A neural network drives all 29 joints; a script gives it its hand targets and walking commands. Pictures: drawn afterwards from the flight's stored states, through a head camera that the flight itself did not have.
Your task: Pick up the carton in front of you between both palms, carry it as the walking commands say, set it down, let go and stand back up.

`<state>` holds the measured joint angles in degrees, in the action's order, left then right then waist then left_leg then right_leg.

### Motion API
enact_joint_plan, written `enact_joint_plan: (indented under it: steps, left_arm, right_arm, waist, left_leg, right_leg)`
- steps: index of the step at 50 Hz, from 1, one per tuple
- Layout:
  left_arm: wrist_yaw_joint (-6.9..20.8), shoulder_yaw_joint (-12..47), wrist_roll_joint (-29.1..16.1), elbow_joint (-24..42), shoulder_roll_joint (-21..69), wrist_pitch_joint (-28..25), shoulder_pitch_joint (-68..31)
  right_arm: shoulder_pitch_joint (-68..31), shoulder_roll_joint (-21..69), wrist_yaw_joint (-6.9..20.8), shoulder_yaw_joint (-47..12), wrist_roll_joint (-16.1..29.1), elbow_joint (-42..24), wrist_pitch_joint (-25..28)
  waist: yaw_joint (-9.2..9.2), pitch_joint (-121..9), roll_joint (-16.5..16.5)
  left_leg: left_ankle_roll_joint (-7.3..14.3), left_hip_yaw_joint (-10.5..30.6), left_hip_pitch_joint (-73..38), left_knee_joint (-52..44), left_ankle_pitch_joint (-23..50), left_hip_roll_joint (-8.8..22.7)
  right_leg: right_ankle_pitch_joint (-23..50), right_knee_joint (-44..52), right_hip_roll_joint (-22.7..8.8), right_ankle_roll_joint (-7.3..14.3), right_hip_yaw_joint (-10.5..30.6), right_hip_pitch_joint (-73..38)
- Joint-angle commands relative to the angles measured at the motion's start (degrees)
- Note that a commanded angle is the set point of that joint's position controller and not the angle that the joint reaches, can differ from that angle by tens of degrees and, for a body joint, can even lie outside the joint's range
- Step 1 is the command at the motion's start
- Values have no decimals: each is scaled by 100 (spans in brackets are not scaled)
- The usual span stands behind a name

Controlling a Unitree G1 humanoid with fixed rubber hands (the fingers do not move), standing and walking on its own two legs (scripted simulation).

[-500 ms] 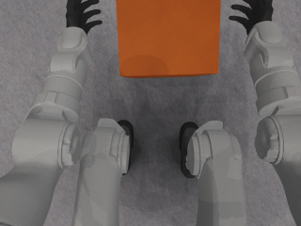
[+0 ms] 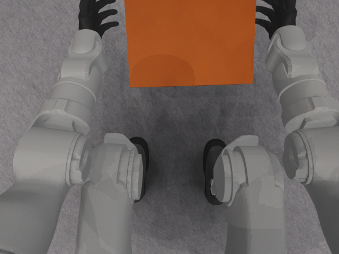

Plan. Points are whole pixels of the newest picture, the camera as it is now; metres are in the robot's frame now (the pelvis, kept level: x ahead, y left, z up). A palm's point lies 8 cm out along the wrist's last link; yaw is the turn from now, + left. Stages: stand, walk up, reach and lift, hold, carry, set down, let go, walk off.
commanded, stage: reach and lift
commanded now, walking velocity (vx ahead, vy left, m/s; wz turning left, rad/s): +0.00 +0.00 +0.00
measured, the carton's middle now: (186, 40) +0.51 -0.02 -0.25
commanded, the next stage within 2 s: none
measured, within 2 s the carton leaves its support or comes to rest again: leaves its support in 0.46 s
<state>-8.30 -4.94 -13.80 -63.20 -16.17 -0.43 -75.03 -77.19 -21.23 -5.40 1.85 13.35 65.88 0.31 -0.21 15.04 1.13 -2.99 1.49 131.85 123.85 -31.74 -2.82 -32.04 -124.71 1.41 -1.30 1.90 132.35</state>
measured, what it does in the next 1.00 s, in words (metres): rises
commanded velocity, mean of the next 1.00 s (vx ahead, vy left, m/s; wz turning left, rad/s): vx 0.00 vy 0.00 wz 0.00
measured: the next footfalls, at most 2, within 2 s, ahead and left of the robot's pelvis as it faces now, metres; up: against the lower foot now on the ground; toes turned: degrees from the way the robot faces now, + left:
none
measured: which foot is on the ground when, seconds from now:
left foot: down 0.00-1.00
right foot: down 0.00-1.00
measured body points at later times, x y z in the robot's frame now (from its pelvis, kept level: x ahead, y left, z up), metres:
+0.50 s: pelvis +0.00 +0.00 -0.01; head +0.35 -0.02 +0.27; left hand +0.54 +0.14 -0.17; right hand +0.54 -0.17 -0.17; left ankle +0.12 +0.13 -0.34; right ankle +0.11 -0.12 -0.34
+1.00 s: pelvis -0.01 +0.00 +0.10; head +0.25 -0.01 +0.47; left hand +0.50 +0.13 +0.03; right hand +0.49 -0.17 +0.03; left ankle +0.12 +0.13 -0.34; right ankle +0.11 -0.13 -0.34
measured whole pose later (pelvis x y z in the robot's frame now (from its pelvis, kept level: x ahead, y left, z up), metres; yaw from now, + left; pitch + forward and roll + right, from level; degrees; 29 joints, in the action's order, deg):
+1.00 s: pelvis -0.01 +0.00 +0.10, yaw -1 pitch +42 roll +1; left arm -4.5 -28.7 10.7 -42.8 0.8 17.3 -59.0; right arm -60.5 -3.0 -2.4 24.4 -11.1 46.0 -18.1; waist 0.1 -8.6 1.0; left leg -4.4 4.9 117.0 104.2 -28.8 -7.4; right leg -28.3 -104.3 6.1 -3.4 4.6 117.5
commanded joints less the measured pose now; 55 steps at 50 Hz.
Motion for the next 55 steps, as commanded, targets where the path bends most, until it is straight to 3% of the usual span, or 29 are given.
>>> enact_joint_plan:
  steps: [1, 5, 8, 9, 13, 15, 20, 25, 29, 32, 36, 39, 47, 55]
  left_arm:
    - [-17, 16, -14, 505, -338, -126, -1208]
    - [-43, 338, -187, 514, 172, -145, -1534]
    - [-112, 232, -58, 328, 352, -152, -1592]
    - [-115, 250, -17, 309, 532, -155, -1624]
    - [410, 894, 71, 436, 3030, -127, -2903]
    - [765, 931, 313, 526, 4185, 28, -3370]
    - [1214, 959, 417, 1047, 5447, 307, -3632]
    - [1250, 1585, -8, 2118, 6397, 536, -3736]
    - [1212, 1902, 71, 2989, 6832, 845, -3452]
    - [1263, 1841, 371, 3174, 7049, 1117, -3113]
    - [1387, 1119, 1039, 2327, 7218, 1461, -2543]
    - [1501, 564, 1527, 1846, 7322, 1628, -2392]
    - [1662, 307, 1872, 1744, 7545, 1740, -2238]
    - [1769, 939, 1628, 2190, 7980, 1874, -1621]
  right_arm:
    - [-1373, -459, -8, -13, 36, -494, 125]
    - [-1692, -31, -30, -311, 167, -528, 165]
    - [-1776, 23, -102, -208, -21, -385, 186]
    - [-1860, 268, -83, -326, -2, -407, 189]
    - [-3140, 3046, 422, -1073, 48, -519, 153]
    - [-3498, 4247, 768, -1129, -114, -656, -4]
    - [-3608, 5473, 1162, -1061, -200, -1218, -257]
    - [-3658, 6353, 1124, -1613, 146, -2390, -461]
    - [-3262, 6869, 1064, -1815, 25, -3271, -787]
    - [-2874, 7200, 1143, -1710, -270, -3405, -1108]
    - [-2318, 7482, 1290, -1120, -901, -2612, -1463]
    - [-2240, 7538, 1447, -543, -1357, -2179, -1607]
    - [-2032, 7715, 1574, -86, -1809, -1975, -1717]
    - [-1452, 8153, 1676, -724, -1571, -2521, -1850]
  waist:
    - [51, -6322, -237]
    - [96, -6381, -246]
    - [154, -6306, -216]
    - [93, -6270, -239]
    - [70, -6186, -278]
    - [44, -6021, -192]
    - [45, -6508, -160]
    - [190, -8706, -182]
    - [197, -9805, -222]
    - [131, -9440, -283]
    - [19, -7628, -340]
    - [-16, -6990, -286]
    - [90, -7546, -145]
    - [91, -8258, -107]
  left_leg:
    - [-7, -372, -3109, -864, 1619, -19]
    - [3, -366, -3277, -900, 1556, -96]
    - [-7, -345, -3338, -942, 1448, -165]
    - [17, -337, -3387, -962, 1428, -199]
    - [73, -371, -3120, -882, 1472, -362]
    - [94, -434, -2964, -790, 1350, -466]
    - [112, -597, -3118, -620, 1729, -604]
    - [58, -738, -4095, -528, 2652, -696]
    - [12, -820, -4426, -768, 2570, -765]
    - [32, -837, -4204, -1147, 1954, -799]
    - [122, -780, -3502, -1763, 681, -767]
    - [170, -697, -3403, -2187, 329, -784]
    - [141, -651, -4041, -2970, 475, -825]
    - [84, -601, -5077, -3600, 1049, -811]
  right_leg:
    - [1645, 1029, -20, -69, -210, -3322]
    - [1538, 1078, 30, -68, -222, -3357]
    - [1391, 1130, 65, -56, -241, -3350]
    - [1352, 1142, 94, -46, -251, -3324]
    - [1507, 1097, 314, 36, -226, -3238]
    - [1382, 1001, 402, 44, -264, -3120]
    - [1794, 813, 556, 58, -448, -3336]
    - [2830, 744, 646, 11, -603, -4554]
    - [2859, 968, 746, -34, -679, -5199]
    - [2245, 1332, 808, -44, -730, -4947]
    - [853, 1960, 796, -23, -739, -3941]
    - [360, 2375, 802, 38, -697, -3702]
    - [564, 3121, 826, 55, -645, -4414]
    - [1152, 3704, 832, -4, -621, -5433]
